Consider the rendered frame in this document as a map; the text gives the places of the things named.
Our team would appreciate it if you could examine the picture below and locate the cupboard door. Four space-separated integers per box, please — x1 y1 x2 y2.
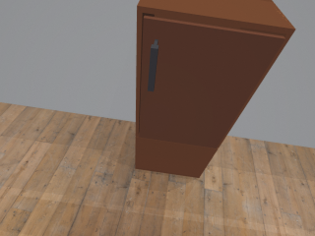
139 15 285 148

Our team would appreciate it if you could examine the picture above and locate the handle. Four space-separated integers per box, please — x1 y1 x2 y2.
148 39 159 91

